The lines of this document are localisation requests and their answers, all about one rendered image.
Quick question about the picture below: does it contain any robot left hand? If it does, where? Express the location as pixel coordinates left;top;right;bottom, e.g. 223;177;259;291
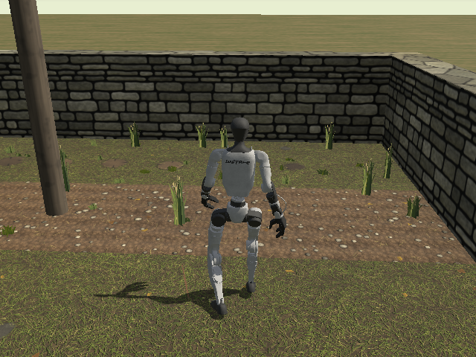
201;195;219;209

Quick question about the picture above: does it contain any robot right upper arm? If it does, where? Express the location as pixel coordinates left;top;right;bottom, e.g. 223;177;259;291
254;150;273;193

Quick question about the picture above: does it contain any robot left upper arm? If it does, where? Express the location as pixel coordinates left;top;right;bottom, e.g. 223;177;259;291
204;149;224;187

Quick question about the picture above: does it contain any robot left forearm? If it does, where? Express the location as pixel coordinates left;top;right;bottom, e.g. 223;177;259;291
201;176;212;199

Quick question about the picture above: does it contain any robot right shin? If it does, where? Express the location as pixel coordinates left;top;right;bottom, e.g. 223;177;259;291
247;240;258;283

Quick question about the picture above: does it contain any robot left shin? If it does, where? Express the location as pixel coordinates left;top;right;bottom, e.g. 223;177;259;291
207;254;224;305

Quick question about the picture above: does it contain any robot right hand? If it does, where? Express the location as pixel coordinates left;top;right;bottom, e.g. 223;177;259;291
269;216;286;238

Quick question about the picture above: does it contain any robot right forearm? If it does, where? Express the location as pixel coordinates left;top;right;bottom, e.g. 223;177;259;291
266;181;283;219

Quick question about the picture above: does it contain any robot shin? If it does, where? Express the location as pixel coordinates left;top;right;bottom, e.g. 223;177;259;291
207;254;224;305
247;240;258;283

